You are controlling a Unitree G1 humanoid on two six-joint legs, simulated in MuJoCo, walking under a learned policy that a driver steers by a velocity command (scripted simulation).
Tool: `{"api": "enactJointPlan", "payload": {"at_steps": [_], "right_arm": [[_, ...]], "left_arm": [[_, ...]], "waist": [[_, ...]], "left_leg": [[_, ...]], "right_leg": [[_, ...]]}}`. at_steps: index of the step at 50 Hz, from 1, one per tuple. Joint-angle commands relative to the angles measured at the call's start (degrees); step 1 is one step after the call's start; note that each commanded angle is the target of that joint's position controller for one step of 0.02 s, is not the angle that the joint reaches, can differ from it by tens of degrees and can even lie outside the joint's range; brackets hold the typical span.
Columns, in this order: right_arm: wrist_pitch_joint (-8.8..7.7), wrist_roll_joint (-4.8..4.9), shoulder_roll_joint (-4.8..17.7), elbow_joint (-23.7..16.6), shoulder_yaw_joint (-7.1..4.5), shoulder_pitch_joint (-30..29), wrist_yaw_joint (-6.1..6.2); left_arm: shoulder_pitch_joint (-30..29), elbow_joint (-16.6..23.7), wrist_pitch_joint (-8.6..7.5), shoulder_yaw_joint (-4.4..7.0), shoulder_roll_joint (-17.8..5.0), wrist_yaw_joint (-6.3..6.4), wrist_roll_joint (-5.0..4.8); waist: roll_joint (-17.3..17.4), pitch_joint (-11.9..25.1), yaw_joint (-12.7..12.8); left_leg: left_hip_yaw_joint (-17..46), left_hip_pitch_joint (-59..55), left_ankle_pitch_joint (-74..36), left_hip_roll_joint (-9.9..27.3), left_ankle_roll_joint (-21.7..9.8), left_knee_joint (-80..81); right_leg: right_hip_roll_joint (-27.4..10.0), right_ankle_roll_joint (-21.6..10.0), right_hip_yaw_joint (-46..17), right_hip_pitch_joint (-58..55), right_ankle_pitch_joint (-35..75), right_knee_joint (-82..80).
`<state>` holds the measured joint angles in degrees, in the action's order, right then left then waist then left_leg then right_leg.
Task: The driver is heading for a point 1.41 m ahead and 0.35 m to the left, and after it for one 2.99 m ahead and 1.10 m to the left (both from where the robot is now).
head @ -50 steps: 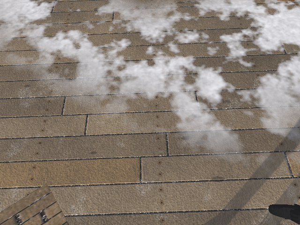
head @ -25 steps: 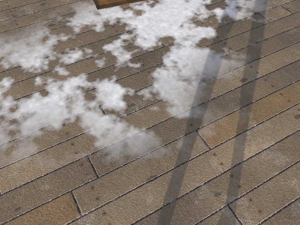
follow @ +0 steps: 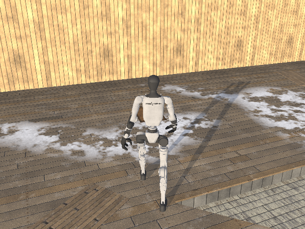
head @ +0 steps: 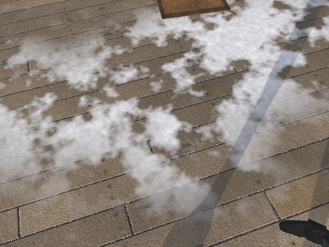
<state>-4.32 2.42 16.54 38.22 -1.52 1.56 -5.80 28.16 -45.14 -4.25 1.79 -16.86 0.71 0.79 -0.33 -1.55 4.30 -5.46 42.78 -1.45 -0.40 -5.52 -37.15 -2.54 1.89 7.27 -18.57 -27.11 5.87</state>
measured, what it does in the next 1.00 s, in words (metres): walks ahead, turning left: left foot, then right foot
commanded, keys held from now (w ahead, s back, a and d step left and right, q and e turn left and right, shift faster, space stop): w+q+shift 0.42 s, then w+shift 0.48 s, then w+e+shift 0.10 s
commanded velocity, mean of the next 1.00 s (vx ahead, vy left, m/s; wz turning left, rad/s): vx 0.98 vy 0.00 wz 0.52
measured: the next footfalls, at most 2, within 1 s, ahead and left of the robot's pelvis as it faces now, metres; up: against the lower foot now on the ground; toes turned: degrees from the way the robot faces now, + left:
left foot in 0.04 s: +0.24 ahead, +0.09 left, +0.00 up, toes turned +5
right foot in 0.48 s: +0.68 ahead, -0.02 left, +0.00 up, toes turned +33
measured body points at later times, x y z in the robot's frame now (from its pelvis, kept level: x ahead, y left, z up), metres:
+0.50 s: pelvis +0.45 +0.04 +0.01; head +0.47 +0.05 +0.46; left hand +0.59 +0.36 -0.02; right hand +0.58 -0.23 -0.10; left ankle +0.21 +0.08 -0.69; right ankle +0.64 -0.04 -0.71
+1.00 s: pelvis +0.81 +0.27 +0.00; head +0.83 +0.30 +0.45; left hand +0.61 +0.45 -0.14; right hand +1.15 +0.24 -0.04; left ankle +0.88 +0.44 -0.70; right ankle +0.67 -0.02 -0.65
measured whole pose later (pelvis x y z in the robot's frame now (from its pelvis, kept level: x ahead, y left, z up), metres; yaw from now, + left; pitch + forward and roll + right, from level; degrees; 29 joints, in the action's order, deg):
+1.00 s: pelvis +0.81 +0.27 +0.00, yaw +32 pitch +2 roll -1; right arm -5.2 0.5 15.1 33.2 -0.5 -1.7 -2.5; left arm 30.4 -51.1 -4.1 0.8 -14.6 0.1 -0.5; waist -0.9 -2.6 4.6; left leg -2.7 34.9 6.6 0.6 -4.0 -39.1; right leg -4.1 0.3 -3.2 -4.5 -27.6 43.0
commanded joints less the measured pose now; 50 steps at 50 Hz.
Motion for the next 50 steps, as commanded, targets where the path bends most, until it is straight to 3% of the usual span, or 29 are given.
{"api": "enactJointPlan", "payload": {"at_steps": [1, 2, 3, 4, 5, 6, 7, 9, 10, 14, 17, 21, 22, 24, 25, 26, 27, 28, 29, 32, 35, 37, 38, 43, 46, 47, 48, 49, 50], "right_arm": [[0.06, 0.53, 9.3, -3.6, -3.43, 8.6, 0.66], [0.77, 0.53, 13.2, -0.3, -5.39, 22.2, 1.58], [1.68, 0.21, 18.8, 0.2, -7.22, 27.8, 2.78], [1.21, -0.26, 17.2, -0.1, -6.27, 25.1, 3.05], [0.89, -1.31, 12.5, -0.3, -5.45, 26.6, 3.65], [0.02, -2.07, 12.6, 0.6, -5.31, 25.3, 3.69], [-0.57, -1.99, 10.5, 0.3, -4.64, 21.9, 3.75], [-0.49, -2.77, 7.7, -2.2, -3.65, 15.0, 4.13], [-0.35, -2.06, 7.0, -2.5, -3.54, 13.7, 4.36], [-0.83, -0.73, 7.5, -2.0, -3.42, 14.2, 6.1], [-0.46, 0.22, 9.4, -0.4, -4.31, 18.9, 6.64], [0.55, 0.7, 8.6, 0.9, -4.63, 20.5, 7.43], [1.06, 0.09, 8.9, 1.6, -4.8, 20.7, 7.33], [1.76, -2.89, 6.5, 0.9, -3.39, 19.2, 6.04], [1.2, -1.98, -2.2, 0.0, -1.17, 29.8, 5.74], [0.54, 1.4, -1.6, 0.0, 0.24, 32.3, 5.77], [0.7, 1.76, 3.9, -0.1, -0.65, 24.3, 6.13], [0.47, 0.39, 6.3, -1.3, -1.07, 16.9, 5.99], [-0.07, -1.22, 5.8, -3.0, -0.95, 10.3, 5.79], [0.13, -0.28, 2.6, -3.9, -0.58, 9.2, 4.86], [0.38, -0.86, 1.1, -4.7, 0.39, 7.2, 4.26], [-0.17, -1.97, 1.7, -5.4, 0.68, 2.5, 3.75], [-0.59, -1.99, 0.9, -6.6, 1.11, 0.7, 3.48], [-1.86, -1.2, 2.2, -8.9, 0.65, -8.9, 1.81], [-1.54, -1.05, 6.2, -9.5, -1.56, -4.4, 2.18], [-0.97, -0.66, 8.6, -7.6, -3.08, 5.9, 3.03], [-0.06, -0.55, 10.7, -4.1, -4.43, 19.8, 4.21], [-0.34, -2.86, 17.6, -1.9, -5.6, 26.0, 4.83], [-0.58, -2.87, 14.2, -1.5, -4.83, 28.9, 4.32]], "left_arm": [[-2.6, 2.9, 1.02, 3.01, -12.8, 1.42, 1.07], [-4.9, 3.8, 1.05, 3.1, -13.6, 1.78, 0.74], [-1.2, 6.6, -1.16, 0.99, -5.5, 1.05, 1.37], [1.0, 8.2, -4.61, -0.6, -4.4, -0.43, -0.74], [-11.0, 10.7, -6.19, 0.6, -9.3, -0.89, -3.08], [-15.5, 13.2, -6.84, 0.08, -7.9, -0.64, -3.94], [-16.9, 12.9, -6.91, -0.24, -6.4, 0.01, -2.03], [-12.4, 11.7, -5.4, 0.04, -5.5, -0.23, -0.81], [-12.0, 11.5, -4.47, 0.24, -5.6, -0.28, -0.36], [-22.3, 15.6, -3.73, -0.23, -4.3, -0.24, 1.26], [-29.7, 17.8, -4.47, -0.46, -2.4, -0.76, -0.22], [-30.9, 18.1, -4.86, 1.8, -6.8, -0.8, -2.82], [-27.1, 17.3, -4.96, 2.7, -8.3, -0.77, -3.18], [-6.7, 13.6, -4.38, 4.67, -11.5, -0.08, -3.03], [0.2, 11.5, -4.1, 5.38, -15.7, -0.14, -0.47], [2.6, 9.0, -4.02, 5.47, -15.0, -1.8, -0.63], [-1.4, 10.4, -3.6, 4.32, -8.9, -1.55, -1.08], [-3.8, 9.6, -2.89, 3.93, -7.2, -1.24, -0.72], [-4.2, 8.6, -2.45, 3.79, -7.0, -1.33, 0.11], [-6.1, 6.1, -2.99, 2.06, -2.3, -1.91, -0.1], [-7.2, 4.5, -3.24, 2.37, -4.5, -1.65, -1.59], [-5.2, 3.7, -3.4, 2.47, -5.0, -1.5, -1.74], [-5.7, 3.4, -3.52, 2.83, -7.4, -1.26, -1.72], [0.6, -0.4, -2.59, 2.46, -8.8, -0.83, -2.75], [3.0, -2.6, -0.86, 2.34, -10.8, -0.59, -1.55], [2.1, -3.1, -0.13, 2.29, -11.7, -0.32, -0.88], [-0.4, -2.3, 0.09, 1.95, -11.7, 0.09, -0.35], [8.9, -0.1, -0.84, -1.03, 0.5, -0.32, 0.16], [9.8, -0.8, -2.61, -1.52, -0.3, -0.58, -3.0]], "waist": [[-13.1, 6.2, -11.1], [-9.1, 12.1, -18.1], [12.0, 19.1, -14.8], [11.7, 31.3, -10.6], [6.2, 24.5, -14.7], [1.3, 12.1, -11.8], [-4.3, 8.1, -8.8], [-0.5, 1.7, -2.3], [0.8, -0.4, -1.4], [1.6, -7.6, -3.3], [3.3, -4.7, -8.0], [6.0, -2.4, -7.5], [7.6, -0.3, -5.4], [7.7, 14.6, 5.1], [-12.7, 25.1, 0.5], [-28.9, 26.8, 0.1], [-18.4, 15.8, 2.5], [-8.3, 8.7, 3.0], [-1.1, 3.7, 3.2], [-5.2, -0.5, -1.8], [-3.8, -5.2, -4.5], [-0.2, -6.8, -3.1], [-2.7, -7.1, -3.5], [-1.4, -9.0, -0.6], [-8.1, -1.2, -5.2], [-10.1, 4.7, -11.7], [-8.8, 11.0, -19.4], [11.4, 23.6, -12.5], [17.1, 35.5, -13.5]], "left_leg": [[-5.3, -22.6, 9.1, -7.2, -4.9, -3.8], [-1.5, -43.4, 7.3, -7.0, -7.1, 0.0], [26.4, -71.8, 21.4, 6.7, -16.4, 2.6], [58.7, -78.7, 48.3, 17.2, -22.7, 16.4], [55.9, -72.9, 48.5, 14.7, -16.5, 21.2], [49.5, -61.0, 39.2, 13.2, -14.3, 23.1], [42.2, -50.6, 30.8, 10.7, -12.6, 23.0], [34.5, -34.2, 25.6, 5.2, -13.5, 24.9], [33.3, -29.8, 25.7, 4.3, -14.1, 26.8], [24.6, -12.3, 16.7, -0.6, -12.0, 29.1], [24.4, -11.1, 17.0, -1.2, -8.5, 27.2], [31.7, -29.6, 15.5, 2.2, -5.8, 19.5], [31.7, -34.0, 7.5, 4.0, -5.0, 15.1], [26.3, -31.9, -8.4, 1.8, -1.3, -9.6], [20.8, -13.8, 15.8, -4.8, 1.2, -33.5], [17.2, -0.7, 29.5, -4.2, 2.1, -45.4], [15.6, 4.3, 24.4, -0.7, 1.7, -47.6], [13.9, 4.6, 21.4, 0.9, 1.6, -45.8], [13.1, 3.5, 20.8, 2.1, 1.1, -42.6], [13.6, -1.2, 20.0, 5.1, 0.3, -34.2], [13.6, 3.9, 16.2, 6.9, 1.5, -27.0], [10.5, 4.6, 8.7, 7.2, 2.4, -19.6], [9.7, 1.7, 3.3, 7.6, 2.4, -14.7], [4.7, -8.5, -6.1, 3.8, 1.8, 2.1], [1.3, -19.0, 3.4, -1.5, -0.6, 2.6], [1.1, -31.7, 5.6, -2.8, -1.8, 2.2], [5.0, -51.4, 7.4, 1.1, -2.2, -0.2], [33.0, -76.2, 26.4, 19.5, -8.2, 2.1], [54.9, -76.7, 51.1, 23.7, -9.9, 17.4]], "right_leg": [[-12.8, -5.5, 2.9, 8.0, 97.1, 27.7], [-11.0, -3.9, 3.1, 19.9, 92.6, 45.4], [-0.4, 0.9, 0.0, 50.1, 39.4, 75.8], [6.2, -0.3, -15.7, 61.7, 2.3, 86.1], [3.2, -2.9, -18.5, 64.7, 5.6, 84.9], [1.4, -3.5, -17.1, 66.6, 6.6, 79.9], [-1.6, -4.3, -16.6, 62.8, 7.7, 73.9], [-3.4, -3.4, -16.6, 56.3, 9.7, 68.7], [-3.9, -2.4, -15.7, 56.0, 9.7, 66.6], [-2.2, 2.1, -10.5, 49.1, 23.4, 46.1], [2.1, 3.3, -9.3, 37.6, 36.6, 30.8], [2.1, 2.9, -14.7, 39.2, 31.9, 21.3], [1.9, 1.8, -14.0, 37.1, 28.5, 21.9], [-1.4, -2.1, -12.8, 13.6, 20.7, 27.7], [-15.0, -10.8, -39.7, -8.0, -0.9, 23.1], [-21.5, -15.0, -64.7, -11.4, -24.4, 10.8], [-19.0, -12.9, -59.0, -4.2, -23.9, 8.9], [-16.2, -11.5, -48.0, 3.3, -12.6, 9.9], [-13.3, -10.9, -40.0, 10.5, -2.4, 9.9], [-9.6, -11.9, -29.8, 20.9, 6.8, 6.7], [-11.8, -14.4, -28.0, 25.2, 7.9, 2.5], [-9.7, -13.5, -20.7, 25.8, 15.7, 0.4], [-10.3, -12.9, -20.2, 27.9, 15.8, -1.9], [-10.2, -10.8, -9.9, 22.0, 29.2, -5.3], [-11.9, -8.6, -8.3, 13.3, 67.0, 8.7], [-11.5, -7.8, -7.8, 15.9, 76.2, 20.3], [-9.4, -5.8, -7.7, 29.6, 68.8, 37.6], [0.1, -3.7, -10.0, 52.2, 16.6, 65.0], [2.5, -5.1, -18.5, 56.1, 0.5, 74.3]]}}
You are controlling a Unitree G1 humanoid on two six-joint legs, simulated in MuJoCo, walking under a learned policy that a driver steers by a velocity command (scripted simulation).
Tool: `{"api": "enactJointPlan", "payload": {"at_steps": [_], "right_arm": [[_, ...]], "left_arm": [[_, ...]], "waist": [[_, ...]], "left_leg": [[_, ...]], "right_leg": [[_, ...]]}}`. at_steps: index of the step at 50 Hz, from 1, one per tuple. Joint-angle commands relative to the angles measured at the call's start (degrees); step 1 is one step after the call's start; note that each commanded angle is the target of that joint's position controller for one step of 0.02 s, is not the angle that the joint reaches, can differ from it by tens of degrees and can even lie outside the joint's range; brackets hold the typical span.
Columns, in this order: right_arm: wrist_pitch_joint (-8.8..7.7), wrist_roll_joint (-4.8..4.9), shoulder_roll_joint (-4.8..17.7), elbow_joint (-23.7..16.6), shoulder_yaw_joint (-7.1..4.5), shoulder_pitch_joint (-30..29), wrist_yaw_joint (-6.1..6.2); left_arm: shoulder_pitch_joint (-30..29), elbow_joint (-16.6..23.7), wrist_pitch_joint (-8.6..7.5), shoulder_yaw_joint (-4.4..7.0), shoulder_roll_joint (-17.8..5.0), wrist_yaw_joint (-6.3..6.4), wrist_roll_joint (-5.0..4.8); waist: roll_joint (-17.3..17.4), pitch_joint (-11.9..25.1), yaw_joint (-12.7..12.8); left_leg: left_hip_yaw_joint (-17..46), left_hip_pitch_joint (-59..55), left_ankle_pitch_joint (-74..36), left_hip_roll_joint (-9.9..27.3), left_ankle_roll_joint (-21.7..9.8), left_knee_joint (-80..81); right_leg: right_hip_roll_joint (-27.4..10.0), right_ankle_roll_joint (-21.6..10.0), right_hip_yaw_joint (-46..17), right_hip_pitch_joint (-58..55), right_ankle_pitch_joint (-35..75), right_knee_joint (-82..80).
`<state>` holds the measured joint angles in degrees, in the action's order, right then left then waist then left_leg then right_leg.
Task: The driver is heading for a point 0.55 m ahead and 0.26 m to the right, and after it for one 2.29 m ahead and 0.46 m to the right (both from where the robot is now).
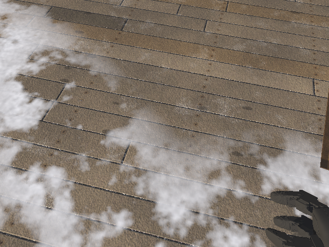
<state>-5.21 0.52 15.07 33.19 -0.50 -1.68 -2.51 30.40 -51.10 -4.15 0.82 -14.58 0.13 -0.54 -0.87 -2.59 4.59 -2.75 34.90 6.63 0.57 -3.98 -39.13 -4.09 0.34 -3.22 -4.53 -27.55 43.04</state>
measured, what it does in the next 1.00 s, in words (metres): walks ahead, turning right: right foot, then left foot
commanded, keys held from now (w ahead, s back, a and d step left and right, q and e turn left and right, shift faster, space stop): w+e+shift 0.68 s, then w+q+shift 0.32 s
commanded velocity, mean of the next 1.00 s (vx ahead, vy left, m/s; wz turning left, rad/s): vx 1.00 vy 0.00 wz -0.53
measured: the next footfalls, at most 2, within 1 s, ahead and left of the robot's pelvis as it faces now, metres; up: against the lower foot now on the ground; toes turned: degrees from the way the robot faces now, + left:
right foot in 0.44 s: +0.59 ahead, -0.14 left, +0.00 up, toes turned -23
left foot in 0.90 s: +1.04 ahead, -0.16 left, +0.00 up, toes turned -36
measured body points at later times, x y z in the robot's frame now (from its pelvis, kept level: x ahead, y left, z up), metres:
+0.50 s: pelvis +0.44 -0.05 -0.01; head +0.44 -0.06 +0.44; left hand +0.66 +0.17 -0.10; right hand +0.43 -0.33 -0.13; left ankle +0.21 +0.13 -0.58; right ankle +0.55 -0.12 -0.70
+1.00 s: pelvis +0.88 -0.16 +0.02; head +0.90 -0.17 +0.47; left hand +1.12 +0.02 -0.09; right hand +0.84 -0.46 -0.08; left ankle +1.01 -0.13 -0.70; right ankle +0.65 -0.17 -0.59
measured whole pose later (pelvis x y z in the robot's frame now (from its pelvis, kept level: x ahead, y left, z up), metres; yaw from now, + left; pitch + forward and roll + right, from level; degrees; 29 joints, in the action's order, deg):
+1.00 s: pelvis +0.88 -0.16 +0.02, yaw -32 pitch +0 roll +1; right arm -6.0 0.7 17.2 39.7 -3.5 14.3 -2.1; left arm 15.7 -42.9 -5.1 2.4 -16.9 -0.6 -0.8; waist -1.6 -2.3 -1.0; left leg 0.0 24.7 11.7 -5.4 -4.8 -34.1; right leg 3.2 -4.4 -6.5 11.8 -20.7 70.8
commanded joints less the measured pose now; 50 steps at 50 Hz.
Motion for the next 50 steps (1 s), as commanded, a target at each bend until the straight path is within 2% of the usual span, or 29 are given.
{"api": "enactJointPlan", "payload": {"at_steps": [1, 3, 4, 6, 9, 13, 16, 18, 20, 21, 22, 23, 24, 25, 26, 27, 28, 29, 31, 35, 38, 41, 43, 45, 46, 47, 48, 49, 50], "right_arm": [[0.05, -0.72, 11.4, 5.0, -4.84, 29.2, 1.13], [-0.82, -1.19, 8.3, 6.5, -4.09, 21.9, 0.99], [-1.43, -2.21, 6.3, 7.1, -3.76, 19.4, 0.76], [-2.09, -1.51, 3.1, 8.7, -3.46, 15.3, 0.59], [-2.64, -1.29, 4.0, 10.2, -3.92, 13.2, 0.91], [-2.62, -2.01, 5.7, 10.8, -3.95, 15.1, 2.33], [-1.9, -1.51, 9.5, 11.3, -4.39, 18.1, 3.22], [-0.53, -1.88, 11.9, 11.5, -4.71, 19.8, 4.01], [1.42, -1.12, 16.1, 10.6, -5.75, 19.2, 4.87], [2.22, -0.8, 17.8, 9.7, -6.26, 16.5, 4.87], [1.76, 0.48, 16.0, 7.0, -5.88, 14.1, 4.98], [0.64, 0.9, 10.6, 7.3, -4.43, 12.2, 3.59], [-1.51, -0.09, -0.6, 4.1, -1.24, 19.9, 2.31], [-3.9, 0.79, 2.8, 1.0, -0.72, 15.6, 1.71], [-5.17, 1.8, 7.2, -0.6, -1.8, 8.9, 1.42], [-5.6, 1.73, 6.9, -0.9, -1.98, 7.7, 1.58], [-5.35, 0.56, 6.2, -0.3, -1.93, 8.2, 1.78], [-4.67, -0.72, 6.3, 0.2, -2.21, 9.1, 1.96], [-2.97, -0.71, 7.4, 0.7, -2.87, 11.1, 2.41], [-1.87, -1.52, 2.4, -2.9, -1.33, -0.3, 2.68], [-2.13, -0.12, 3.0, -3.1, -1.65, -2.9, 1.96], [-2.4, 0.99, 5.5, -3.8, -2.45, -5.4, 1.45], [-2.49, 1.51, 7.7, -2.8, -3.67, -0.2, 1.23], [-1.79, 2.07, 12.5, 1.9, -6.16, 18.9, 1.56], [-1.07, 1.46, 14.2, 5.4, -6.11, 33.1, 1.49], [-1.33, 0.78, 17.5, 7.3, -6.81, 34.2, 0.3], [-1.29, 0.56, 10.6, 5.8, -5.29, 30.0, 0.02], [-1.02, -0.38, 8.3, 4.7, -4.9, 27.7, 0.4], [-1.02, -0.85, 9.0, 5.3, -4.95, 28.6, -0.18]], "left_arm": [[-3.3, 7.4, -2.91, 1.65, -8.3, 0.32, -4.32], [-10.9, 9.5, -2.7, 1.78, -7.2, 0.79, -2.55], [-9.4, 9.0, -1.63, 2.08, -6.1, 0.61, -1.81], [-6.3, 8.0, 1.0, 2.17, -3.5, 0.03, -2.56], [-11.0, 9.4, 3.13, 2.23, -2.5, 0.05, -1.95], [-18.2, 11.8, 2.26, 2.23, -3.7, -1.36, -1.26], [-23.8, 14.1, 1.44, 1.74, -3.5, -3.6, -1.54], [-26.1, 15.8, 0.72, 2.6, -5.6, -4.97, -1.93], [-18.9, 15.3, 1.49, 4.14, -8.6, -4.88, -2.89], [-9.6, 13.8, 2.63, 5.54, -11.3, -4.5, -3.17], [0.9, 10.4, 3.62, 8.0, -16.3, -3.63, -2.85], [7.1, 8.6, 4.08, 7.89, -15.9, -2.3, -2.9], [2.2, 9.3, 3.32, 7.06, -16.5, -2.39, -0.67], [-0.5, 12.0, 1.5, 6.02, -12.9, -2.59, 0.79], [0.0, 12.4, 0.03, 5.62, -10.2, -2.77, 0.55], [-3.0, 12.4, -0.8, 5.39, -9.7, -3.22, 0.07], [-7.5, 13.6, -1.48, 5.35, -9.7, -3.32, -0.1], [-10.0, 14.5, -1.69, 5.0, -9.0, -3.0, -0.04], [-13.3, 15.5, -1.43, 4.95, -9.1, -1.68, -0.19], [-12.1, 14.7, -0.43, 4.67, -8.2, 1.16, -1.2], [-7.5, 12.1, -0.69, 4.6, -7.7, 0.9, -1.23], [-5.0, 10.1, -0.53, 4.72, -8.1, 0.46, -1.2], [-6.8, 9.7, -0.1, 5.14, -10.2, 0.1, 0.06], [-11.4, 10.2, 0.7, 4.71, -10.5, -0.15, 2.51], [-13.6, 12.1, 0.68, 3.76, -8.2, 0.48, 3.51], [-3.6, 12.9, -0.98, 2.02, -1.3, -0.47, 0.13], [-5.8, 13.2, -2.69, 1.64, -5.8, -0.81, -1.5], [-15.0, 15.0, -3.71, 1.86, -8.1, -1.31, -2.24], [-22.8, 16.7, -4.56, 1.35, -7.2, -1.13, -0.04]], "waist": [[12.8, 21.4, -14.3], [3.8, 7.4, -10.1], [5.0, 5.6, -6.9], [7.7, 3.4, -3.4], [5.2, -3.5, -2.5], [0.7, -7.1, -3.8], [-1.1, -8.8, -5.7], [0.3, -6.3, -5.3], [5.7, -0.5, 0.0], [8.5, 3.9, 5.6], [6.6, 8.5, 9.7], [-0.8, 5.5, 11.4], [-23.0, 7.1, -0.9], [-14.9, 13.5, 0.9], [-6.0, 9.5, 1.7], [4.3, 4.7, -1.9], [6.6, 1.3, -5.0], [7.2, 0.7, -6.1], [4.5, -0.1, -8.3], [0.6, -4.0, -3.1], [-3.8, -1.3, 2.1], [-4.9, -2.5, 3.7], [-7.9, -0.5, 0.0], [-7.3, 10.0, -10.9], [1.2, 17.8, -16.3], [32.1, 20.7, -8.1], [20.8, 16.3, -8.9], [11.0, 9.5, -10.3], [-0.5, 5.2, -11.1]], "left_leg": [[46.3, -59.1, 40.7, 21.1, -7.9, 23.8], [29.1, -39.7, 22.3, 18.2, -6.0, 24.3], [22.5, -32.5, 16.8, 15.9, -5.3, 24.9], [14.9, -25.1, 14.0, 14.7, -4.9, 29.1], [3.4, -20.7, 3.5, 13.4, -3.3, 32.3], [-7.7, -23.7, -4.6, 10.1, -2.1, 34.6], [-12.3, -31.5, -16.2, 11.2, 0.6, 34.1], [-14.3, -37.7, -39.8, 10.8, 3.0, 28.8], [-14.7, -42.6, -68.9, 12.3, 3.4, 16.3], [-13.9, -40.9, -77.8, 13.7, 2.5, 5.0], [-12.2, -32.1, -82.8, 12.5, 1.5, -9.6], [-10.7, -19.5, -32.7, 6.1, 3.3, -32.6], [-1.8, 3.0, 26.7, -6.9, 5.6, -56.6], [9.6, 10.8, 24.5, -7.2, 2.4, -58.0], [11.6, 12.0, 20.0, -3.9, -0.9, -51.3], [11.6, 9.7, 15.5, -1.8, -1.7, -44.3], [12.3, 6.3, 13.5, -0.4, -0.9, -39.3], [12.5, 1.2, 12.7, 1.1, 0.2, -35.9], [12.5, -1.2, 12.0, 2.8, 3.9, -28.0], [6.5, -8.6, -4.7, 1.8, 8.7, -3.2], [4.4, -13.8, -18.8, 2.1, 9.0, 5.1], [4.2, -5.7, -14.8, 3.4, 5.3, 9.8], [1.9, -5.9, -6.7, 1.9, 1.4, 8.7], [-1.2, -23.6, -2.6, -2.0, -2.4, 6.7], [9.2, -43.8, 5.7, 2.5, -4.5, 2.3], [47.8, -58.0, 31.1, 14.4, -15.7, 19.8], [59.9, -57.5, 45.2, 16.1, -13.9, 28.6], [51.2, -51.5, 36.8, 15.4, -12.2, 26.4], [42.1, -43.2, 22.0, 11.4, -10.7, 25.6]], "right_leg": [[1.8, -3.7, -5.9, 49.1, 3.9, 40.9], [-3.2, -3.3, -3.7, 48.8, 11.8, 36.7], [-5.5, -3.3, -4.4, 44.1, 14.6, 34.2], [-7.6, -3.0, -4.4, 39.8, 15.3, 32.6], [-7.9, -2.3, -4.0, 44.3, 20.6, 28.6], [-5.1, -3.0, 1.2, 46.7, 35.3, 15.0], [-3.3, -5.0, 6.1, 46.7, 39.1, 4.5], [1.4, -6.7, 12.3, 41.4, 38.4, -0.6], [6.6, -7.7, 16.3, 32.1, 31.0, 0.8], [7.7, -9.3, 15.7, 22.1, 25.2, 3.4], [9.9, -12.0, 12.4, 6.3, 24.9, 2.7], [5.8, -14.6, 2.2, -3.6, 28.3, -6.4], [-1.7, -24.4, -22.4, -13.8, 16.2, -9.3], [-7.9, -27.7, -43.5, -14.6, -3.6, -23.5], [-8.6, -23.6, -45.1, -10.7, -7.4, -29.3], [-7.6, -21.3, -43.3, -2.0, -8.3, -30.6], [-5.8, -21.4, -39.8, 6.7, -2.9, -30.1], [-1.8, -20.3, -31.4, 12.5, 7.8, -28.4], [-0.4, -20.8, -29.6, 19.3, 4.8, -31.6], [5.5, -16.6, -16.0, 31.1, 12.2, -30.9], [2.8, -13.9, -13.7, 27.7, 10.6, -29.9], [-2.2, -13.0, -13.8, 12.4, 17.4, -27.7], [-5.8, -12.0, -11.6, 3.3, 42.2, -23.3], [-3.3, -9.5, -5.3, 2.4, 69.3, -2.2], [-1.3, -7.5, -3.4, 17.7, 54.1, 20.6], [11.4, -2.1, -1.4, 41.7, 4.8, 41.7], [7.5, -4.3, -6.6, 49.7, 4.9, 41.4], [5.1, -5.3, -6.2, 51.0, 7.8, 39.3], [3.9, -5.8, -4.9, 47.4, 8.6, 33.5]]}}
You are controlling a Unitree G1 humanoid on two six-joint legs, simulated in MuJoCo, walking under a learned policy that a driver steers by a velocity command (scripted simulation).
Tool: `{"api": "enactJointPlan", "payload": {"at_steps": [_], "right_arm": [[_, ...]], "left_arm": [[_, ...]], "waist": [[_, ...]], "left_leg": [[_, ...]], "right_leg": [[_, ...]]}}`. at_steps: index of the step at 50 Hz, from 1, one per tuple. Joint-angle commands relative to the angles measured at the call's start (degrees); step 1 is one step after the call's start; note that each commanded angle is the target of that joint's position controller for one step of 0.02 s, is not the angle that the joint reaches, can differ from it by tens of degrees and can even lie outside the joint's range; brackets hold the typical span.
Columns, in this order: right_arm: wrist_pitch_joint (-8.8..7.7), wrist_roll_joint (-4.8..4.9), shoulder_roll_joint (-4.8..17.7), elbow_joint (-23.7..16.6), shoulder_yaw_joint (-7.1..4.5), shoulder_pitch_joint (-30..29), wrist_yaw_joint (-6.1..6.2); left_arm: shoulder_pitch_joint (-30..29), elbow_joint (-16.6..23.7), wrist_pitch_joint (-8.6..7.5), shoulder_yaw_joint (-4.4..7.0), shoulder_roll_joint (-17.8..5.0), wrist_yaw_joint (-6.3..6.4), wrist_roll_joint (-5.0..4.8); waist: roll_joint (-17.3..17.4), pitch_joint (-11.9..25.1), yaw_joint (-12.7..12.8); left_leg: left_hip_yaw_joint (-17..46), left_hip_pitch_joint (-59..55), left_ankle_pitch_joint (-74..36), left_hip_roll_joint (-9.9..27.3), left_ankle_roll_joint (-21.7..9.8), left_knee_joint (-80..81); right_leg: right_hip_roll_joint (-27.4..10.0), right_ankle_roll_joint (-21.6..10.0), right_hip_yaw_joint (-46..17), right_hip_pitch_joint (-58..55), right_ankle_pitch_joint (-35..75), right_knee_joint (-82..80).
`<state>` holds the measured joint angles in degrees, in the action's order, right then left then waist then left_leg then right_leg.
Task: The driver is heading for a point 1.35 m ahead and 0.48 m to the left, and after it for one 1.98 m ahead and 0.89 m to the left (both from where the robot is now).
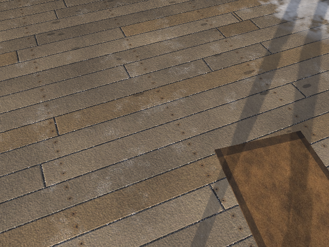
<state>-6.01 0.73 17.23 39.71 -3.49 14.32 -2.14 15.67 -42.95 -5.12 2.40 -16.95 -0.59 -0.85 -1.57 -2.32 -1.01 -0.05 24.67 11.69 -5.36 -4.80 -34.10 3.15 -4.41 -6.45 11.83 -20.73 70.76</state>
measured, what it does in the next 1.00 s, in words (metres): walks ahead, turning left: right foot, then left foot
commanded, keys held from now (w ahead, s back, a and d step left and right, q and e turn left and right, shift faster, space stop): w+q+shift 0.64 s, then w+shift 0.22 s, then w+e+shift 0.14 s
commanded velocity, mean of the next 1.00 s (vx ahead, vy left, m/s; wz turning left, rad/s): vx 1.00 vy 0.00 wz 0.66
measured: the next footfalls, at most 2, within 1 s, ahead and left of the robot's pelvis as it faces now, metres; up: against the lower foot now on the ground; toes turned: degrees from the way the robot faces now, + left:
right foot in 0.36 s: +0.59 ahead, -0.05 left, +0.00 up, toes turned +26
left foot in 0.82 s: +0.81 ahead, +0.41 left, +0.00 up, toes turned +42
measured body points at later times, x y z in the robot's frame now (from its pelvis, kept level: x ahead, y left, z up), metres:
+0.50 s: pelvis +0.45 +0.05 +0.01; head +0.47 +0.07 +0.46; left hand +0.53 +0.36 -0.06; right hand +0.62 -0.19 -0.10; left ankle +0.28 +0.09 -0.60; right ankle +0.55 -0.07 -0.72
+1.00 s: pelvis +0.81 +0.32 +0.02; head +0.82 +0.34 +0.46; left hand +0.74 +0.60 -0.10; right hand +1.04 +0.16 -0.10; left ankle +0.78 +0.38 -0.72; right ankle +0.89 +0.15 -0.61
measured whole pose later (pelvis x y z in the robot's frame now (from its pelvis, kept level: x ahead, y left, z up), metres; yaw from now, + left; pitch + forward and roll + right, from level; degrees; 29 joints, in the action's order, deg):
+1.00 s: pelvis +0.81 +0.32 +0.02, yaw +40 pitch -1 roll +1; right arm -4.9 -0.9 15.5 43.0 -2.7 18.9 -2.5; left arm 13.6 -43.6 -5.7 1.1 -16.4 -0.4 -2.9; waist -1.9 -2.8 -1.3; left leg -4.3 13.7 14.4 -5.1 -5.5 -28.4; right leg -6.2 -2.8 -5.3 28.2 -16.2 72.7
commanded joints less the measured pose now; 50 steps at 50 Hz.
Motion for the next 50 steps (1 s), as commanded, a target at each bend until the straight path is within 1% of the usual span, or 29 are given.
{"api": "enactJointPlan", "payload": {"at_steps": [1, 5, 11, 15, 17, 18, 19, 20, 21, 22, 23, 24, 25, 27, 29, 31, 36, 38, 39, 40, 41, 42, 43, 44, 45, 46, 47, 48, 50], "right_arm": [[-0.51, -1.04, 7.1, -1.0, -2.05, 10.4, -0.58], [-0.11, 1.48, 3.7, 0.3, -0.67, 10.9, 0.25], [1.09, 1.52, 5.0, 3.0, -1.05, 14.1, 2.69], [1.68, 2.48, 3.1, 6.0, -0.97, 17.0, 2.89], [2.17, 2.03, 4.7, 5.9, -1.77, 15.7, 2.68], [2.66, 0.85, 6.3, 4.0, -1.98, 11.0, 2.39], [2.87, -1.68, 2.8, 1.6, -0.93, 9.7, 2.3], [2.45, 1.76, -4.0, -0.1, 1.75, 19.9, 2.08], [2.9, 3.54, 1.6, 1.1, 1.31, 16.7, 3.11], [2.88, 2.47, 5.2, 0.1, 0.44, 8.6, 3.15], [2.78, 0.81, 5.2, -1.0, 0.19, 2.5, 3.04], [2.46, 0.14, 3.8, -2.6, 0.12, -0.6, 2.64], [2.93, 1.07, 2.1, -3.4, 0.2, 0.1, 2.05], [4.53, 2.46, -0.6, -4.8, 0.7, -0.9, 1.51], [5.1, 1.83, -1.2, -7.0, 1.26, -2.1, 1.04], [4.71, 1.24, -0.1, -7.7, 1.5, -3.4, 0.23], [2.91, 0.54, 1.5, -9.9, 1.59, -14.5, -1.67], [2.68, 0.92, 4.3, -10.6, 0.49, -13.2, -1.9], [2.97, 1.05, 7.0, -10.1, -0.78, -8.6, -1.81], [3.59, 1.21, 10.6, -7.1, -2.78, 3.2, -1.13], [4.64, 1.48, 14.0, -3.2, -4.71, 15.9, 0.24], [4.13, 1.1, 21.2, -3.2, -5.53, 13.1, 0.69], [3.43, 0.28, 14.4, -3.7, -3.82, 15.4, 0.23], [2.75, -0.65, 11.1, -3.1, -2.86, 14.0, 0.15], [1.66, -0.49, 11.1, -1.8, -2.65, 10.9, -0.08], [0.71, -1.07, 8.3, -1.4, -1.88, 6.8, 0.04], [0.07, -2.5, 6.3, -1.5, -1.29, 4.0, 0.04], [-0.31, -2.73, 3.4, -1.3, -0.62, 2.3, -0.18], [-1.34, -1.27, 1.4, 0.2, -0.28, 2.3, -0.41]], "left_arm": [[-9.0, 9.7, -4.19, 0.01, -4.3, -0.18, 1.17], [-10.5, 9.9, -3.51, 0.12, -3.8, 0.04, 2.3], [-25.2, 14.8, -4.58, -0.62, -0.3, -0.83, 1.63], [-27.7, 16.7, -4.78, 1.19, -3.1, -0.42, -0.29], [-21.7, 16.5, -5.31, 3.08, -6.4, 0.42, -0.59], [-8.5, 14.7, -4.92, 4.21, -8.6, 1.1, -1.15], [6.9, 12.4, -3.67, 5.0, -12.0, 2.25, -1.02], [9.2, 9.3, -3.53, 4.73, -13.6, 0.71, 0.09], [8.1, 10.3, -2.95, 4.07, -7.4, 0.48, 0.07], [5.2, 9.8, -2.18, 3.42, -4.1, 1.02, -0.02], [4.7, 8.2, -1.49, 3.48, -5.1, 1.08, 0.79], [3.3, 6.7, -1.23, 3.33, -4.9, 1.0, 2.01], [1.3, 5.8, -1.49, 2.84, -3.7, 0.98, 2.75], [-0.9, 4.2, -1.84, 2.04, -0.1, 0.09, 1.14], [-4.2, 3.4, -2.03, 2.51, -2.3, 0.07, 0.24], [-6.6, 3.2, -2.38, 3.06, -5.0, 0.31, 0.54], [2.9, -0.5, -2.53, 3.76, -10.4, 0.2, 0.43], [4.5, -0.9, -1.71, 4.43, -15.3, 0.48, 0.11], [4.4, -1.2, -0.85, 4.55, -16.7, 0.77, 0.31], [2.8, -1.5, 0.02, 4.16, -16.4, 0.95, 0.84], [2.2, -1.2, 0.2, 3.49, -15.4, 1.55, 0.88], [13.6, 1.2, -1.23, -0.29, -2.7, 0.3, 1.04], [13.4, -0.2, -3.6, -0.12, -7.8, -0.26, -0.94], [3.2, 1.9, -3.95, 0.83, -10.1, -0.08, -4.0], [-0.9, 4.0, -4.01, -0.09, -7.7, 0.53, -3.99], [-2.7, 3.4, -3.58, -0.27, -6.2, 0.99, -2.5], [0.2, 2.4, -2.52, -0.06, -5.9, 0.63, -2.22], [2.0, 1.1, -1.1, 0.13, -5.3, 0.37, -2.1], [2.8, -0.1, 1.05, 0.05, -3.5, 0.17, -2.02]], "waist": [[0.4, 5.2, -2.6], [3.2, -0.5, -0.1], [4.6, -4.5, -4.6], [7.5, -3.1, -4.7], [10.7, 2.3, -0.2], [10.7, 10.7, 7.6], [5.7, 23.4, 12.4], [-23.7, 33.9, 5.7], [-20.3, 26.8, 7.9], [-12.7, 15.8, 9.7], [-2.3, 8.4, 9.6], [1.1, 3.9, 7.6], [-1.2, 2.1, 4.8], [-2.5, -0.3, 2.9], [-2.8, -3.0, 0.2], [-2.4, -4.7, -0.9], [4.6, -7.1, 3.0], [-1.3, -4.1, -0.3], [-4.0, -0.7, -4.1], [-5.3, 5.6, -11.0], [-2.5, 11.3, -17.2], [21.7, 19.6, -5.1], [13.2, 32.8, -7.6], [8.4, 21.0, -9.2], [1.2, 11.4, -6.5], [-1.8, 6.9, -4.2], [0.4, 4.6, -1.0], [1.5, 3.3, 0.7], [2.7, 0.1, 1.6]], "left_leg": [[38.6, -29.6, 15.8, 16.5, -11.6, 21.0], [29.1, -20.4, 2.6, 11.1, -11.7, 23.1], [24.8, -5.2, -0.9, 7.5, -8.2, 25.3], [26.8, -12.9, -10.2, 7.7, -5.1, 19.8], [26.8, -16.4, -33.3, 7.3, -3.1, 8.6], [24.9, -13.6, -38.0, 6.5, -1.5, -5.1], [20.9, -4.6, -22.9, 3.9, -0.6, -23.7], [15.4, 15.5, 20.5, -1.1, 1.4, -42.0], [12.5, 22.3, 16.8, 5.2, 1.3, -47.6], [9.6, 25.2, 11.9, 6.9, 1.2, -46.6], [7.4, 23.5, 9.5, 8.6, 1.4, -44.6], [6.7, 22.6, 7.4, 10.2, 1.1, -43.3], [7.2, 20.3, 6.9, 12.5, 1.0, -42.7], [6.5, 20.5, 8.7, 15.2, 0.9, -41.2], [6.7, 22.6, 5.0, 17.3, 1.9, -38.4], [5.4, 20.5, -4.3, 17.0, 2.7, -32.1], [-3.1, 7.9, -17.8, 9.1, -1.0, -10.1], [-6.1, 4.1, -9.9, 4.3, -3.2, -8.4], [-7.1, -0.5, -4.8, 1.9, -4.6, -7.7], [-7.2, -14.1, -5.1, 0.5, -6.4, -5.6], [-2.9, -34.7, -7.3, 1.9, -7.2, -3.5], [31.5, -57.2, 5.9, 19.6, -18.3, 1.9], [49.8, -58.7, 26.2, 23.1, -19.3, 12.9], [43.6, -50.4, 23.6, 22.8, -15.0, 16.9], [37.2, -39.5, 16.2, 21.8, -12.9, 18.3], [29.9, -30.9, 9.9, 20.3, -11.3, 18.2], [24.4, -23.3, 5.0, 19.2, -10.7, 18.5], [20.8, -18.7, 5.3, 17.7, -9.6, 20.6], [12.2, -13.3, -0.6, 16.6, -7.5, 23.2]], "right_leg": [[-4.2, -0.4, -2.0, 30.4, 3.4, 0.3], [-5.3, 3.1, -0.7, 26.4, 4.3, -14.5], [-0.5, 6.8, 2.5, 13.8, 28.2, -38.6], [0.5, 6.2, 0.8, 7.4, 27.8, -46.0], [1.3, 3.9, 2.5, -2.0, 22.8, -46.1], [-3.8, 1.6, -0.5, -15.6, 20.3, -43.4], [-14.1, -0.7, -9.2, -35.1, 9.5, -37.3], [-29.6, -10.9, -42.4, -52.1, -12.9, -46.6], [-27.0, -8.4, -45.0, -46.9, -26.1, -50.7], [-23.6, -5.6, -33.0, -38.0, -18.4, -52.0], [-21.4, -4.2, -24.1, -28.7, -2.9, -53.1], [-20.0, -4.8, -20.3, -21.0, 2.6, -55.1], [-19.7, -5.4, -17.0, -15.3, 5.3, -56.4], [-18.3, -4.6, -8.4, -9.8, 9.8, -58.5], [-19.9, -5.1, -4.2, -4.9, 13.4, -61.6], [-17.5, -3.8, 4.4, -1.3, 18.9, -63.6], [-15.3, -1.5, 15.1, -4.8, 35.2, -67.4], [-17.9, -1.9, 16.2, -13.1, 66.5, -59.3], [-18.9, -1.9, 16.4, -16.6, 78.6, -50.9], [-18.5, -0.9, 16.7, -14.4, 82.8, -37.7], [-16.0, 0.9, 16.9, -2.2, 73.2, -18.9], [-3.4, 4.9, 14.4, 24.1, 1.2, 12.0], [-2.8, 2.3, -0.3, 26.8, -6.1, 17.4], [-4.6, 1.4, -0.4, 30.8, -4.2, 17.1], [-7.1, 1.1, -0.2, 31.7, -2.1, 12.0], [-9.6, 0.9, -0.5, 30.2, 0.6, 7.1], [-11.3, 1.0, -1.6, 25.9, 3.6, 5.1], [-12.4, 1.0, -1.8, 23.6, 5.5, 4.0], [-14.0, 1.5, -2.1, 22.8, 7.0, -0.1]]}}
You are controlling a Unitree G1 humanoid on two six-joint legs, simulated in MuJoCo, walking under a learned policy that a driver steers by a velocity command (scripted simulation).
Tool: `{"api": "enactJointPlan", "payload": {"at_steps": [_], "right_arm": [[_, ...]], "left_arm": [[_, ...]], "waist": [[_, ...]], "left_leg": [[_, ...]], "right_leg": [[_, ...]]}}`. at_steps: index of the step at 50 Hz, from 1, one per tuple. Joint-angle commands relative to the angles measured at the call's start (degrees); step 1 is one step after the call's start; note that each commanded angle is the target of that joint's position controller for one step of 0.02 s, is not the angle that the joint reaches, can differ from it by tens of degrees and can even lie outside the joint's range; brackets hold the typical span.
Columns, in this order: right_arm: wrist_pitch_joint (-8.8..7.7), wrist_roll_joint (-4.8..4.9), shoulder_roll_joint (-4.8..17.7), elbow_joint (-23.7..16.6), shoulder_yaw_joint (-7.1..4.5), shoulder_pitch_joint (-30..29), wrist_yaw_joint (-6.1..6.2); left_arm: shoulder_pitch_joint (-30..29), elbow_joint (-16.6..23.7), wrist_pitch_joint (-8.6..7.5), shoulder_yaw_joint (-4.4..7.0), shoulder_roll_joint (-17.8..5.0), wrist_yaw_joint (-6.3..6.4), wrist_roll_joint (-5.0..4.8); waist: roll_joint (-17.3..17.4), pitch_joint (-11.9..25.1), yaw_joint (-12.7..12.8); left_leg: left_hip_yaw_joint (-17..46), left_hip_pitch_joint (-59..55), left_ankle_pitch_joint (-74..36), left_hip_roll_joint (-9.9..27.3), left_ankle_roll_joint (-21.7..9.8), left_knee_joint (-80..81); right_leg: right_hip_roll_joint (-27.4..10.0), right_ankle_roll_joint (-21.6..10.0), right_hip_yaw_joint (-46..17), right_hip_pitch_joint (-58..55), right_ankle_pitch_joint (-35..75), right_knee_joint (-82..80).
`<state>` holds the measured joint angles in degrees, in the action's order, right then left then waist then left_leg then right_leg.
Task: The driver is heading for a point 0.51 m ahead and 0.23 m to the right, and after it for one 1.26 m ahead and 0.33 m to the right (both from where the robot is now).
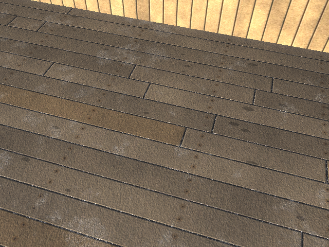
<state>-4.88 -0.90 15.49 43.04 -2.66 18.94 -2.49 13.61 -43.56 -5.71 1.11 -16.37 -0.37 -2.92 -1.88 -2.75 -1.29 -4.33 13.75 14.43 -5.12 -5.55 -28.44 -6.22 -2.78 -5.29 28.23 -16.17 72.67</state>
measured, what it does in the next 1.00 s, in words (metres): walks ahead, turning right: right foot, then left foot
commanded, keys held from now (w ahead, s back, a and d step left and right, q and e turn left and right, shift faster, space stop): w+e+shift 0.52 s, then w+shift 0.48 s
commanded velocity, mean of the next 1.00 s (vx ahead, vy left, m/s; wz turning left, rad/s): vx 1.00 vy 0.00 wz -0.54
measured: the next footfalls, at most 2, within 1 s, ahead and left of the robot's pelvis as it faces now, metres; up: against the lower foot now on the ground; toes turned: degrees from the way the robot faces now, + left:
right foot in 0.30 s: +0.51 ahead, -0.15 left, +0.00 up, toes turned -14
left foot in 0.74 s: +0.95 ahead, -0.11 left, +0.00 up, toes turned -36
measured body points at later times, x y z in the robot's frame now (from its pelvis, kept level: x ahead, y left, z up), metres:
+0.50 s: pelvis +0.46 -0.10 +0.00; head +0.47 -0.10 +0.45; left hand +0.57 +0.15 -0.12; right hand +0.59 -0.39 -0.05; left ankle +0.53 +0.09 -0.64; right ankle +0.47 -0.14 -0.73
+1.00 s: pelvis +0.90 -0.20 +0.01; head +0.91 -0.21 +0.46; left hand +1.20 -0.12 -0.07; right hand +0.71 -0.40 -0.12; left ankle +0.91 -0.09 -0.73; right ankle +0.89 -0.37 -0.65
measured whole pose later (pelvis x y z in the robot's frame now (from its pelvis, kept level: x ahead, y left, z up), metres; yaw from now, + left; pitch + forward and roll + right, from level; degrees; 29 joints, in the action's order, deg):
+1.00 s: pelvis +0.90 -0.20 +0.01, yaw -35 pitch +0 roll +2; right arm -6.0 0.3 15.1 47.4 -2.8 30.0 -1.6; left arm 8.0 -38.6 -4.6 1.1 -16.2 -1.3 -0.9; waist -2.5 -0.5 -4.6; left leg -0.2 4.4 14.4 -4.4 -2.8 -19.6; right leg -4.4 -3.8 -2.5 39.4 -11.8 62.3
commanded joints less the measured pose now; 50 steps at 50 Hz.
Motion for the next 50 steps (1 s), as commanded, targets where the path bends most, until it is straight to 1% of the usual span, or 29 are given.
{"api": "enactJointPlan", "payload": {"at_steps": [1, 4, 7, 10, 13, 14, 15, 16, 17, 18, 19, 20, 21, 22, 24, 26, 27, 30, 34, 36, 37, 38, 39, 40, 41, 42, 44, 47, 50], "right_arm": [[-2.71, 0.42, 4.6, -2.5, -1.42, -2.4, 0.14], [-3.32, -0.43, 5.2, -1.9, -1.6, -2.7, 1.13], [-3.87, -0.39, 6.5, -1.1, -1.49, -1.1, 2.25], [-2.74, -0.11, 8.7, 0.7, -1.6, 2.9, 3.02], [0.43, -0.82, 14.1, -0.4, -2.97, 1.3, 4.66], [1.34, -0.87, 15.5, -1.1, -3.37, -1.9, 4.87], [0.58, 0.72, 14.3, -3.3, -2.97, -8.4, 4.99], [-1.61, 0.18, 5.4, -4.9, -0.64, -2.5, 3.18], [-3.37, 2.47, 1.6, -7.6, 1.58, 5.3, 2.45], [-5.01, 2.95, 6.8, -9.5, 0.98, -5.4, 1.56], [-5.25, 3.31, 7.7, -11.4, 0.58, -9.9, 1.63], [-5.36, 2.49, 6.5, -11.0, 0.89, -10.0, 1.84], [-5.01, 0.97, 6.3, -10.5, 0.79, -9.4, 2.03], [-4.42, 0.11, 6.6, -10.1, 0.47, -9.2, 2.04], [-3.33, -0.08, 6.9, -10.0, 0.1, -8.3, 2.54], [-2.79, -0.85, 5.9, -12.0, 0.48, -14.8, 3.06], [-2.79, -0.87, 3.5, -13.5, 1.2, -17.8, 2.87], [-3.01, 0.04, 2.1, -14.7, 1.46, -23.4, 2.32], [-3.62, 2.07, 6.1, -15.3, -0.29, -24.6, 2.07], [-3.95, 2.33, 9.0, -13.8, -2.13, -16.7, 2.18], [-3.87, 2.58, 10.5, -12.6, -3.35, -8.5, 2.48], [-3.35, 2.1, 12.7, -10.1, -3.54, 6.1, 3.02], [-2.85, 0.94, 18.5, -6.2, -4.74, 11.2, 1.56], [-2.95, 0.92, 11.2, -6.5, -3.5, 11.2, 1.05], [-2.68, 1.47, 7.2, -5.8, -2.68, 7.8, 1.67], [-2.07, 0.69, 7.7, -5.2, -2.55, 6.6, 1.62], [-2.24, -0.48, 5.6, -3.8, -1.55, 4.4, 1.05], [-2.47, 1.39, 2.5, -2.2, -0.35, 2.4, 0.37], [-2.77, 1.4, 6.3, -0.9, -1.1, 3.8, 1.24]], "left_arm": [[3.4, 1.3, 2.25, 1.0, -2.9, -0.14, 0.24], [-2.8, 3.0, 2.13, 0.71, -2.7, -0.28, 0.64], [-7.9, 4.1, 1.13, 0.33, -1.8, -1.8, 1.13], [-13.2, 6.5, 0.16, 0.57, -2.5, -3.88, 0.8], [-4.4, 6.6, 1.13, 3.09, -7.6, -4.17, -0.16], [6.1, 4.6, 2.35, 4.51, -10.4, -3.8, -0.31], [19.7, 1.7, 4.07, 7.29, -15.3, -2.88, 0.02], [20.6, 0.1, 4.9, 6.25, -15.6, -1.87, 0.59], [16.7, 3.6, 3.36, 5.67, -15.0, -2.18, 3.09], [17.0, 4.0, 2.31, 5.52, -11.2, -1.81, 3.26], [15.0, 3.9, 0.99, 4.63, -8.5, -1.86, 3.33], [11.6, 4.3, 0.43, 4.5, -8.3, -2.19, 2.67], [7.7, 5.5, 0.09, 4.4, -8.0, -2.08, 2.67], [5.8, 6.4, 0.24, 4.05, -7.2, -1.87, 2.7], [3.8, 6.8, 0.45, 4.23, -7.8, -1.08, 1.8], [6.2, 6.3, 0.46, 3.48, -5.7, -0.22, 0.68], [5.4, 5.9, 0.85, 3.68, -6.7, 0.49, 0.97], [9.2, 4.1, 1.28, 3.65, -6.2, 1.02, 0.83], [11.9, 1.5, 1.62, 4.04, -6.5, 1.3, 0.46], [11.1, 0.9, 2.4, 4.39, -7.8, 1.05, 1.6], [8.3, 2.0, 2.45, 3.98, -8.1, 0.43, 3.44], [6.8, 4.1, 2.46, 2.86, -4.8, 0.15, 4.28], [19.4, 4.3, 1.23, 0.37, 3.1, -0.55, 0.8], [15.7, 2.9, 1.18, 0.3, -1.5, -0.02, -0.89], [5.8, 4.4, 0.99, 1.24, -5.7, 0.11, -0.09], [-0.8, 5.9, 0.46, 1.01, -5.4, 0.04, 1.3], [-3.4, 7.6, -0.33, 0.99, -3.4, -0.67, 1.97], [-2.2, 6.9, 0.79, 0.57, -1.5, -0.88, 1.55], [-8.5, 9.5, 0.21, -0.11, -1.4, -1.13, 2.58]], "waist": [[4.6, -1.2, 2.2], [3.1, -5.4, 0.8], [1.0, -6.0, -1.1], [1.6, -6.5, -2.2], [9.0, 2.2, 5.1], [11.2, 6.8, 11.2], [7.9, 12.2, 19.8], [-11.4, 9.7, 12.4], [-18.7, 23.1, 5.0], [-5.5, 18.4, 9.8], [0.6, 12.4, 7.3], [6.7, 6.7, 3.9], [7.7, 3.7, 1.3], [6.9, 1.9, -0.1], [3.9, 0.3, -1.8], [4.8, -2.9, 1.1], [1.7, -3.5, 1.6], [-0.9, -1.8, 7.0], [-3.6, -1.4, 7.8], [-4.8, 2.8, 2.9], [-4.1, 9.8, -3.5], [-1.7, 19.4, -8.7], [28.6, 28.5, -1.8], [23.1, 21.8, -4.9], [13.8, 12.0, -6.4], [3.1, 6.8, -6.5], [4.2, 2.1, -2.1], [5.2, -0.9, 1.4], [3.9, -4.5, 0.8]], "left_leg": [[13.8, -1.6, -5.2, 16.8, -6.3, 19.5], [3.1, -0.7, -13.6, 14.1, -3.9, 22.7], [-4.6, -2.3, -18.3, 12.9, -0.8, 24.8], [-7.6, -12.0, -33.5, 13.7, 2.4, 23.4], [-8.5, -23.2, -78.5, 16.3, 4.9, 5.3], [-8.0, -21.2, -85.8, 17.6, 4.6, -7.3], [-7.3, -8.9, -92.1, 15.0, 5.6, -26.9], [-4.6, 10.8, -10.4, 5.0, 7.3, -53.1], [9.8, 27.5, 20.2, -2.6, 8.8, -71.9], [14.3, 32.0, 12.8, -0.1, 4.2, -65.8], [14.3, 32.3, 9.0, 3.4, 1.3, -56.9], [13.7, 29.5, 6.9, 4.9, 1.4, -51.9], [14.3, 25.2, 5.5, 6.0, 2.0, -47.6], [14.2, 21.6, 4.8, 7.0, 2.9, -45.1], [13.4, 20.6, 4.0, 8.6, 5.5, -37.5], [10.4, 18.2, -0.3, 8.6, 7.9, -27.4], [8.8, 15.9, -6.6, 7.6, 8.7, -19.9], [5.8, 6.1, -23.5, 5.7, 10.2, -7.6], [8.7, 9.9, -22.1, 7.1, 8.3, 0.3], [6.8, 4.6, -15.2, 5.8, 5.3, 0.2], [4.7, -5.6, -13.2, 4.4, 3.0, -1.3], [15.1, -25.1, -2.3, 13.3, -0.1, -5.3], [50.9, -43.6, 24.2, 26.9, -11.5, 6.9], [59.5, -40.4, 37.1, 26.5, -9.2, 13.7], [48.8, -33.0, 30.2, 24.8, -7.0, 13.0], [40.0, -24.8, 19.0, 21.6, -5.5, 12.9], [31.5, -14.4, 9.5, 17.9, -6.1, 14.8], [25.5, -7.8, 5.9, 15.9, -6.5, 18.8], [21.1, -5.4, -2.4, 16.4, -7.6, 22.5]], "right_leg": [[-4.4, 0.6, -3.0, 9.3, 5.6, -3.8], [-3.1, 2.0, -1.7, 13.6, 17.7, -13.9], [-0.8, 1.1, 4.7, 10.0, 32.0, -25.2], [3.7, -1.4, 10.1, 7.8, 33.3, -35.0], [11.6, -4.0, 17.0, -1.9, 20.2, -32.8], [12.0, -5.9, 15.8, -11.8, 15.1, -30.1], [11.2, -9.4, 10.7, -32.5, 21.6, -33.3], [3.7, -14.0, -4.6, -43.0, 15.3, -36.7], [-7.6, -27.2, -39.4, -57.0, -14.0, -44.9], [-6.8, -22.1, -45.7, -51.2, -25.2, -58.0], [-5.7, -17.6, -42.3, -45.1, -24.7, -59.9], [-4.4, -16.9, -39.5, -34.8, -19.5, -59.8], [-1.4, -17.0, -35.0, -26.0, -12.9, -59.7], [1.9, -16.6, -29.2, -20.5, -5.7, -60.1], [3.2, -17.1, -25.9, -14.7, -2.8, -61.8], [6.3, -15.3, -18.8, -7.7, 5.1, -61.6], [7.2, -14.7, -17.1, -4.3, 4.1, -62.0], [7.9, -11.0, -13.3, -1.3, 4.0, -61.3], [2.2, -9.4, -17.4, -17.5, 6.8, -55.0], [0.7, -7.6, -16.5, -24.8, 28.6, -46.5], [3.4, -6.5, -14.2, -25.1, 43.4, -37.0], [4.1, -5.2, -11.8, -12.8, 36.1, -16.1], [13.5, -1.0, -6.4, 8.2, -7.6, 6.5], [9.6, -1.7, -6.1, 16.9, -10.1, 9.7], [6.7, -2.6, -4.3, 20.5, -6.4, 9.2], [5.3, -2.7, -2.4, 18.7, -3.9, 6.8], [2.0, -2.8, -2.4, 15.6, -0.8, 0.0], [-0.3, -1.9, -0.9, 15.3, 0.3, -5.9], [-1.3, 0.3, 0.7, 19.6, 11.6, -16.4]]}}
